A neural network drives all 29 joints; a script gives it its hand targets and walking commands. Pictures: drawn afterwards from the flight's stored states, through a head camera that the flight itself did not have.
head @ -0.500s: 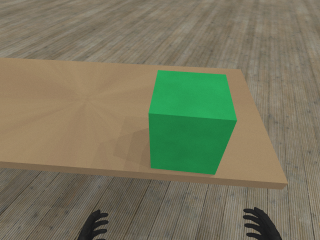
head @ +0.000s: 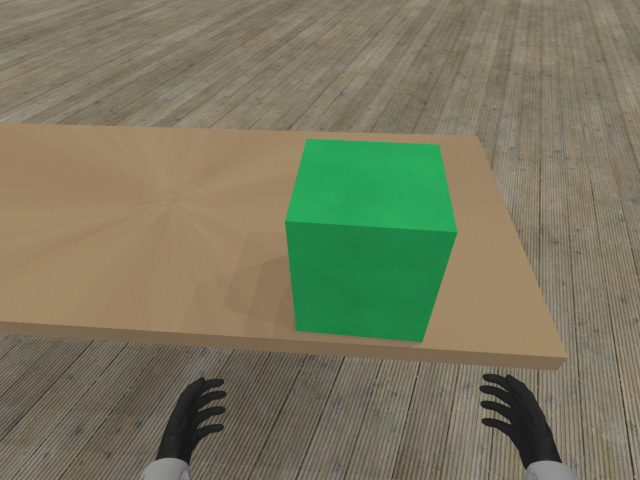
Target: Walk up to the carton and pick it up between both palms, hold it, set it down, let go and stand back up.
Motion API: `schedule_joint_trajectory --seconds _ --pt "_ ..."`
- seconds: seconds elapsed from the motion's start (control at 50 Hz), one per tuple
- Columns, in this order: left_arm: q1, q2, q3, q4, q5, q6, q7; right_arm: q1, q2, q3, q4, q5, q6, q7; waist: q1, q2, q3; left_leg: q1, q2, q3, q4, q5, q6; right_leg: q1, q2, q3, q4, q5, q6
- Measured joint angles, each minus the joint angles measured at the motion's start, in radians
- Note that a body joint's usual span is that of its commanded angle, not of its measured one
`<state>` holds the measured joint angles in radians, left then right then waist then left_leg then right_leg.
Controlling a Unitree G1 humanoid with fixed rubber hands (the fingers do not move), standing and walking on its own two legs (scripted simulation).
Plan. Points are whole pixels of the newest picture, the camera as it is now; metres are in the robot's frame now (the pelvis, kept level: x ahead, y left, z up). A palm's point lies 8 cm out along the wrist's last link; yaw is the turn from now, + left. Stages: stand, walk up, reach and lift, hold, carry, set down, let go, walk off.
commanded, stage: reach and lift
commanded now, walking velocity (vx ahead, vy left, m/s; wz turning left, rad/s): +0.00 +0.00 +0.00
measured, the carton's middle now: (364, 241) +0.48 -0.06 +0.03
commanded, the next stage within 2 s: none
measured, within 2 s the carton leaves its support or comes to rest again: neither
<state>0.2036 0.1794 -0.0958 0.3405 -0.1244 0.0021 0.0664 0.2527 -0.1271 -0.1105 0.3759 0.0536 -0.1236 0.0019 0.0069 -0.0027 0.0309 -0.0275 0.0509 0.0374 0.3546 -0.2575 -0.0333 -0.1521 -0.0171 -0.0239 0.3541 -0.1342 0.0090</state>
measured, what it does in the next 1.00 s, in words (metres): stands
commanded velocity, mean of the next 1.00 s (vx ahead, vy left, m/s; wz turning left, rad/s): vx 0.00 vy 0.00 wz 0.00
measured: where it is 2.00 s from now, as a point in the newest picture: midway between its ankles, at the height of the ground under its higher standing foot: outside the picture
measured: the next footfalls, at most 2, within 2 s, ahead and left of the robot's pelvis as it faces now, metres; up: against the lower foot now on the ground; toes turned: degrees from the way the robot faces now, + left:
none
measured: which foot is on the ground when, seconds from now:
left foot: down 0.00-1.00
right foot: down 0.00-1.00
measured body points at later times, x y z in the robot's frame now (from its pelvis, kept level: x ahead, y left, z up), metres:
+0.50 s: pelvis +0.02 +0.01 +0.00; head +0.01 +0.01 +0.45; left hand +0.27 +0.19 +0.01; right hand +0.26 -0.22 +0.00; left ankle -0.04 +0.14 -0.75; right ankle +0.04 -0.13 -0.75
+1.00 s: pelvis +0.01 +0.01 +0.00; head +0.01 +0.02 +0.45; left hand +0.34 +0.18 +0.07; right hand +0.31 -0.24 +0.07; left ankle -0.04 +0.14 -0.75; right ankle +0.04 -0.13 -0.75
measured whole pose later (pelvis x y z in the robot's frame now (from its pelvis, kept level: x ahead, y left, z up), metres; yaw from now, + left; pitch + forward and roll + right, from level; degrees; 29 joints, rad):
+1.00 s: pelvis +0.01 +0.01 +0.00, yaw -1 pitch -2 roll +0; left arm -0.20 0.16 0.02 0.19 -0.12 0.32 0.06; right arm -0.16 -0.24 -0.08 0.34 0.23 0.06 -0.06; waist -0.02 -0.01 0.03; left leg -0.03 0.04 0.05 0.32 -0.25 -0.02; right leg -0.15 -0.01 0.02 0.30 -0.11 0.02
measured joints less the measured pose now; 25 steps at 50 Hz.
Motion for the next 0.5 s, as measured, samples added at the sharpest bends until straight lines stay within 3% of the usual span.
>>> schedule_joint_trajectory --seconds 0.36,0.5 --pt "-0.078 -0.008 -0.019 0.022 -0.039 -0.155 -0.008 -0.097 0.008 0.031 0.021 0.061 -0.093 -0.047 -0.021 0.015 0.000 0.016 -0.002 -0.015 0.026 -0.039 0.005 0.025 0.000 -0.002 0.018 -0.039 0.010" --pt "-0.104 -0.015 -0.024 0.004 -0.036 -0.143 0.006 -0.136 -0.023 0.036 0.044 0.094 -0.107 -0.050 -0.026 0.020 0.008 0.030 -0.003 -0.013 0.031 -0.051 0.011 0.045 0.002 0.005 0.008 -0.041 0.016"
